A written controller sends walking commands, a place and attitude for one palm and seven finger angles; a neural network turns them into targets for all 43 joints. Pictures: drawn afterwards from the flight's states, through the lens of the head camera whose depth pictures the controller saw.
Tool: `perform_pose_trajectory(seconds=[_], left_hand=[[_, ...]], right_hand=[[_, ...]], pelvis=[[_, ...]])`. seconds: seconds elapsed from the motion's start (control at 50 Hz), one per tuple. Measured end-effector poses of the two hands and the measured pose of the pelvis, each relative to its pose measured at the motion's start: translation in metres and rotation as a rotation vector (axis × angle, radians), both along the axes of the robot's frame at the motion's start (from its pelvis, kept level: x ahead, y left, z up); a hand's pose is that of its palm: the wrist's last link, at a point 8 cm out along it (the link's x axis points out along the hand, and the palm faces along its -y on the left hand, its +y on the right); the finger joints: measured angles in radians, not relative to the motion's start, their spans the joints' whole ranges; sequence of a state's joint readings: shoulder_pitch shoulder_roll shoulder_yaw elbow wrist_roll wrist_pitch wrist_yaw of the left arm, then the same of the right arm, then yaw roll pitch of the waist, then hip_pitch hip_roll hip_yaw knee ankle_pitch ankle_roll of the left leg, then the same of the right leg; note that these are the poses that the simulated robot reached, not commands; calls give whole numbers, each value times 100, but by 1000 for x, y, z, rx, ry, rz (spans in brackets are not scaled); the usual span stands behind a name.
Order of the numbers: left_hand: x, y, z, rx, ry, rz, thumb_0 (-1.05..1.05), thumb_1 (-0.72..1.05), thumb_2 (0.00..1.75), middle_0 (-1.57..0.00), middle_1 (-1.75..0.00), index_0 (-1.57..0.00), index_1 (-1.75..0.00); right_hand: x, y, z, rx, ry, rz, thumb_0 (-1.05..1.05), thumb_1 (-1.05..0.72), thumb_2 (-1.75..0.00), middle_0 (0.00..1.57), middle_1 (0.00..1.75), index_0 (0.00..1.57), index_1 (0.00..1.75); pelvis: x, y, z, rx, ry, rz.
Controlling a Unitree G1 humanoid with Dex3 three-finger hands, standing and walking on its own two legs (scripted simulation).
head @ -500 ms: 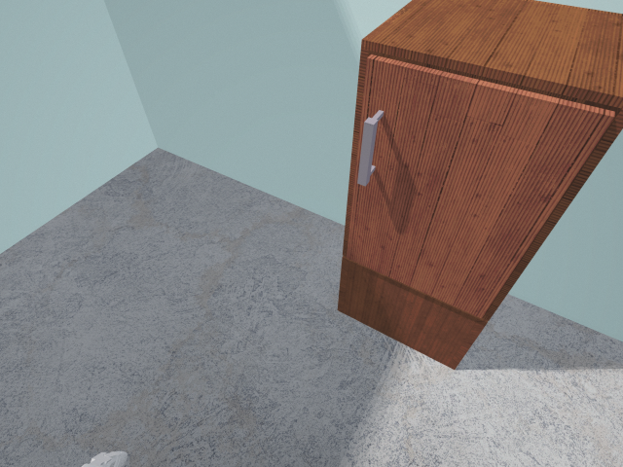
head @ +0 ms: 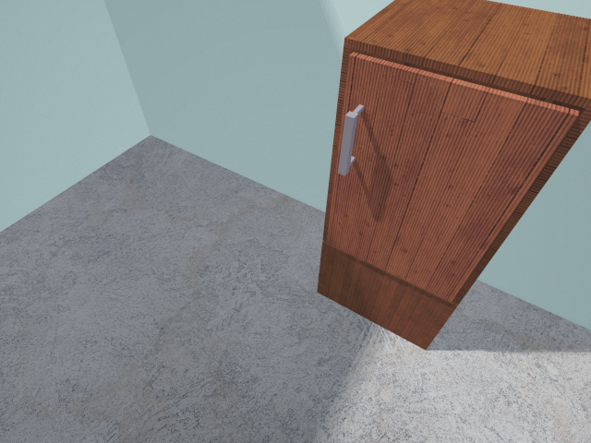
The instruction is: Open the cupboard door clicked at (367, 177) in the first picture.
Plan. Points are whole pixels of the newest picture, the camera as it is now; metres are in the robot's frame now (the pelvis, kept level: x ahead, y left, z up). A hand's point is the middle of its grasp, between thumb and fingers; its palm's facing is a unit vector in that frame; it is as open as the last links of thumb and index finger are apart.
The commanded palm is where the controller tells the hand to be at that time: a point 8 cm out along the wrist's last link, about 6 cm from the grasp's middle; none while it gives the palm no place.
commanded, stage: stand and wait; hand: left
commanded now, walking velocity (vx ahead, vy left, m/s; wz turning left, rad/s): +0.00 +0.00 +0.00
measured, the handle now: (351, 140) +0.72 -0.08 +0.00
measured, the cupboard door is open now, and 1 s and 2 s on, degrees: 0 0 0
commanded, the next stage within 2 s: look at it before walking up in 0.32 s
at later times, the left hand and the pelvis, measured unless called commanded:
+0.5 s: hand out of the picture +0.08 +0.24 -0.15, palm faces -0.03 -0.94 -0.34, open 7.3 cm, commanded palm none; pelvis -0.01 +0.00 +0.00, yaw +0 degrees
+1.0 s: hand out of the picture +0.07 +0.25 -0.15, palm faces -0.03 -0.94 -0.34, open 7.3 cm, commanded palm none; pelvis +0.00 +0.00 +0.00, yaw +0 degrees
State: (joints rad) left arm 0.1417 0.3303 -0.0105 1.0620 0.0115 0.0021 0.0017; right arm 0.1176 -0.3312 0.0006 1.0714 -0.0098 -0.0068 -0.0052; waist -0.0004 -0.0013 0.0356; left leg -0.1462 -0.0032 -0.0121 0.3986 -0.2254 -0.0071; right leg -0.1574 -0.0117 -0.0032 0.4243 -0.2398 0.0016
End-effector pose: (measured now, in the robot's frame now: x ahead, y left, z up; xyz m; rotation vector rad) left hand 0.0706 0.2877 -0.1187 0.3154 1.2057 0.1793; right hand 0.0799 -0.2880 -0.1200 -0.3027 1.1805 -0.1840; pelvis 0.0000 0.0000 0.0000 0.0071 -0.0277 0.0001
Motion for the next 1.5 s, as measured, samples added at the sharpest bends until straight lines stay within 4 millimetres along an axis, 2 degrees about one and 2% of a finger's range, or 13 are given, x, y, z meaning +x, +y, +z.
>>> perform_pose_trajectory(seconds=[0.12, 0.24, 0.54, 1.14, 1.24, 1.34, 1.44, 1.5], left_hand=[[-8, 4, 1, 12, 21, 9, 1, 91, 90, -20, -30, -21, -30], [-8, 5, 3, 18, 19, 7, 1, 91, 90, -20, -30, -21, -30], [1, 0, 5, 5, -16, -6, 0, 91, 90, -20, -30, -21, -30], [-6, 6, 1, 7, 28, 6, 0, 91, 90, -20, -30, -21, -30], [-8, -5, -8, -8, 63, -21, 0, 91, 90, -20, -30, -21, -30], [-7, -27, -20, -41, 91, -65, 0, 91, 90, -20, -30, -20, -30], [-8, -55, -26, -52, 76, -101, 0, 91, 90, -20, -30, -21, -30], [-14, -68, -23, -63, 80, -102, 0, 91, 90, -20, -30, -21, -30]], right_hand=[[-13, -4, -2, -5, 36, -12, 0, -90, -90, 20, 30, 20, 30], [-18, -5, -2, -2, 42, -17, 0, -90, -90, 20, 30, 20, 30], [-12, -2, 0, 4, 17, -10, 0, -90, -90, 20, 30, 20, 30], [-10, 1, 1, -6, 27, -18, 0, -90, -90, 20, 30, 20, 30], [-17, 12, -6, 19, -1, -73, 0, -90, -90, 20, 30, 20, 30], [-39, 21, -22, 69, -3, -138, 0, -90, -90, 20, 30, 20, 30], [-64, 16, -46, 119, 22, -202, 0, -90, -90, 20, 30, 20, 30], [-75, 14, -45, 126, 53, -234, 0, -90, -90, 20, 30, 20, 30]], pelvis=[[-2, -1, 1, 0, -1, 1], [-4, -1, 1, 0, -3, 0], [-6, -2, 3, -1, -4, 1], [-3, 3, 3, -3, 3, -15], [-6, 3, -3, 3, 10, -69], [-14, -3, -12, 24, 10, -129], [-19, -16, -24, 15, 7, -178], [-22, -19, -20, 8, 16, -190]])
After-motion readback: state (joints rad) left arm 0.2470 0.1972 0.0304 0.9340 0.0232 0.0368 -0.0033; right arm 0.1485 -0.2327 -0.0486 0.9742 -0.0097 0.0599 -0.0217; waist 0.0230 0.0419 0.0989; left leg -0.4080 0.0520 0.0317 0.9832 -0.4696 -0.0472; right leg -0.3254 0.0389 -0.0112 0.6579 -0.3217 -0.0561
